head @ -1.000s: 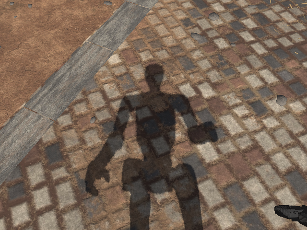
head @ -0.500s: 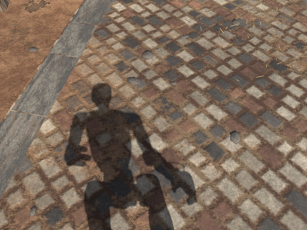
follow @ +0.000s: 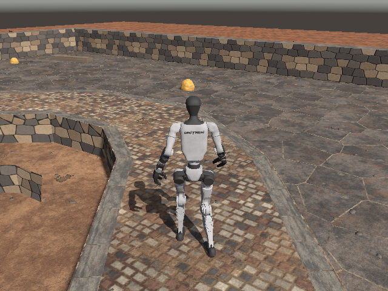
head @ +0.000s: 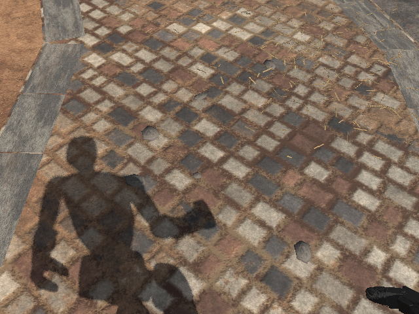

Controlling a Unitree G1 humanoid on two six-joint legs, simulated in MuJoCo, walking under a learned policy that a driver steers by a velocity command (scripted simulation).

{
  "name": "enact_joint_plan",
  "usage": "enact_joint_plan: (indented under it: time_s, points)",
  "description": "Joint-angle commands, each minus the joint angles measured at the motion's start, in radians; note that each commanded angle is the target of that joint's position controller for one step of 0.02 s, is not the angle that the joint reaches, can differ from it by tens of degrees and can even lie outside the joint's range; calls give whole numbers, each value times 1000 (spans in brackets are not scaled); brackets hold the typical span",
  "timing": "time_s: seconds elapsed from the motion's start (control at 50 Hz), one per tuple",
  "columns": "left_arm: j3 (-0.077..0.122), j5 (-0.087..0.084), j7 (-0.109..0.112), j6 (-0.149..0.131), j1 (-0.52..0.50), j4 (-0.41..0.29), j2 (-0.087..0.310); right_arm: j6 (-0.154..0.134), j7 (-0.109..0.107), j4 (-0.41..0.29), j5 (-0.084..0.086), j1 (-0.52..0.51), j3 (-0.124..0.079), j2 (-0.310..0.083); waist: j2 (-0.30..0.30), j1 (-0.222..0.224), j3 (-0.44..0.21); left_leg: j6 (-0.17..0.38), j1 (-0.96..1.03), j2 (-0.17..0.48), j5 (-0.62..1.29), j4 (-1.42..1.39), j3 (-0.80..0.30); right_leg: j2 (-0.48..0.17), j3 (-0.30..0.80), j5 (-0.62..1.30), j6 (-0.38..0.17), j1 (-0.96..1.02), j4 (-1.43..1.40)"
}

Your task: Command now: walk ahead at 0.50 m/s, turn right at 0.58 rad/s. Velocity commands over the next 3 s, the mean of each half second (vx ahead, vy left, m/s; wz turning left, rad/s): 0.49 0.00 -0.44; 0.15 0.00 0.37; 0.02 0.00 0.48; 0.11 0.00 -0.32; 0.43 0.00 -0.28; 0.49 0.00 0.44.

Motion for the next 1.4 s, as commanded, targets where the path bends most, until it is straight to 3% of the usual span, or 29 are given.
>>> enact_joint_plan:
  time_s: [0.02, 0.04, 0.06, 0.14, 0.3, 0.36, 0.42, 0.46, 0.48, 0.5, 0.52, 0.54, 0.56, 0.6, 0.66, 0.7, 0.8, 0.94, 0.96, 0.98, 1.0, 1.02, 1.04, 1.06, 1.08, 1.1, 1.22, 1.3, 1.4]
  points:
    - [2, -26, 1, -25, 80, -90, 98, 4, 0, -10, 5, 273, -75, -194, 250, -120, -219, 218, 710, 439, -542, -264, -767, -63, -32, -29, 24, -624, 566]
    - [16, -16, 0, -18, -24, -102, 138, 10, -6, -15, 9, 235, -62, -147, 160, -141, -111, 178, 603, 398, -467, -263, -587, -92, -63, 65, 30, -640, 585]
    - [16, -5, 1, -13, -67, -108, 125, 14, -7, -17, -1, 195, -53, -129, 92, -126, -62, 161, 501, 354, -307, -270, -455, -125, -84, 133, 36, -602, 565]
    - [13, -10, -14, 0, -89, -124, 59, 7, -13, 20, -2, 167, -46, -94, 142, -89, -1, 164, 361, 275, -44, -345, -189, -185, -119, 224, 47, -531, 458]
    - [-9, -2, -42, -9, -257, -167, 8, 20, -20, 88, 4, 185, -66, -163, 83, -128, 43, 161, 418, 270, 184, -382, 75, -190, -184, 513, 57, -551, 93]
    - [-25, -1, -56, -21, -353, -199, -25, 31, -13, 136, 22, 263, -65, -176, 61, -160, 76, 168, 438, 285, 200, -387, 93, -161, -219, 502, 29, -493, -43]
    - [-16, 4, -64, -31, -385, -221, 5, 51, -7, 174, 48, 286, -71, -209, 82, -128, 88, 171, 524, 322, 371, -330, 64, -131, -254, 380, -14, -453, -139]
    - [15, 22, -59, -41, -227, -177, 65, 63, -12, 185, 51, 257, -69, -226, 106, -15, -19, 126, 526, 278, 733, -112, 88, -66, -292, 433, -55, -193, -243]
    - [36, 34, -47, -43, -92, -135, 115, 59, -15, 185, 47, 256, -59, -205, 101, 52, -115, 81, 415, 227, 708, 65, 110, -83, -274, 616, -80, 60, -266]
    - [55, 59, -24, -36, 64, -107, 207, 46, -14, 142, 4, 247, -27, -124, -46, 91, -292, 23, 153, 138, 209, 397, 120, -326, -37, 1025, -147, 413, -169]
    - [43, 72, -22, -30, 24, -128, 225, 38, -2, 164, 10, 411, -1, -51, -244, 5, -491, -30, -88, -3, -578, 697, -20, -579, 317, 1169, -317, 624, -207]
    - [30, 59, -25, -24, 8, -136, 141, 42, -5, 194, 39, 336, -38, -182, -93, 64, -467, -35, -91, 38, -555, 753, -127, -520, 207, 1176, -280, 506, -233]
    - [16, 43, -27, -28, -56, -123, 108, 47, -6, 160, 60, 260, -43, -174, -106, 31, -293, -35, -171, 72, -513, 727, -90, -469, 51, 1171, -242, 397, -253]
    - [4, 24, -31, -38, -160, -101, 54, 74, -25, 175, 35, 249, -43, -131, -61, -44, -139, -58, -128, 129, -383, 629, -43, -387, -80, 1014, -186, 155, -350]
    - [7, 48, -28, -58, -264, -87, 45, 129, -42, 185, 31, 320, -49, -84, -88, -121, -101, -93, 15, 121, -264, 619, -8, -374, -212, 974, -196, -57, -456]
    - [13, 51, -14, -60, -286, -67, 58, 143, -50, 147, 24, 269, -53, -82, -95, -121, -66, -98, -17, 134, -205, 542, -10, -379, -264, 903, -197, -84, -490]
    - [24, 38, 20, -28, -278, -26, 90, 151, -19, 73, 16, 150, -49, -69, -78, -81, -57, -71, 5, 147, -59, 312, 24, -385, -346, 737, -185, -29, -498]
    - [44, -15, 12, 13, -281, 13, 129, 177, 13, 1, 16, 119, -75, -103, -63, -95, -45, 19, 98, 90, -102, 31, 107, -422, -362, 670, -99, 61, -293]
    - [40, -13, 9, 15, -230, 37, 107, 172, 5, 8, 11, 159, -89, -133, -8, -104, -67, 52, 197, 64, 42, -64, 91, -367, -399, 644, -43, 35, -175]
    - [33, 19, 8, 12, -202, 32, 77, 165, -16, 6, 9, 219, -124, -249, 196, -104, -101, 122, 359, 189, 486, -127, -121, -259, -467, 448, 45, -119, 88]
    - [15, 52, 10, 13, -234, -22, 35, 154, -22, -15, -16, 221, -133, -331, 388, -89, -144, 355, 504, 412, 681, -144, -485, -82, -405, -164, 131, -436, 375]
    - [24, 43, 9, 18, -297, -14, 75, 131, -8, -19, -16, 236, -113, -256, 200, -143, -231, 384, 510, 404, 606, -162, -470, -86, -208, -201, 117, -464, 507]
    - [26, 16, 9, 21, -320, -23, 77, 113, -5, -20, -10, 196, -105, -238, 158, -123, -189, 342, 474, 363, 531, -170, -376, -102, -181, -121, 96, -496, 524]
    - [27, 15, 19, 24, -308, -6, 69, 107, -10, -22, 9, 147, -102, -213, 99, -95, -155, 285, 442, 311, 415, -171, -320, -123, -168, -39, 87, -508, 483]
    - [34, 25, 29, 26, -313, -3, 88, 111, -19, -30, 26, 101, -91, -181, 92, -80, -128, 251, 406, 288, 356, -180, -295, -134, -160, 26, 89, -509, 434]
    - [38, 27, 31, 28, -307, 1, 90, 116, -28, -38, 23, 80, -85, -171, 120, -61, -129, 239, 356, 264, 353, -188, -273, -126, -162, 71, 93, -455, 422]
    - [23, 18, 29, 27, -307, 8, 45, 132, -52, -53, 17, 92, -95, -199, 140, -71, -144, 232, 338, 221, 239, -190, -290, -82, -148, 157, 131, -375, 171]
    - [24, 14, 19, 21, -310, 10, 56, 145, -50, -63, 12, 73, -97, -204, 174, -83, -115, 224, 265, 202, 73, -198, -357, -63, -141, 167, 129, -290, 44]
    - [25, 11, -7, -5, -224, 37, 64, 159, -47, -73, 17, 35, -81, -172, 190, -56, -139, 187, 284, 187, 142, -117, -400, -68, -170, 241, 89, -152, -196]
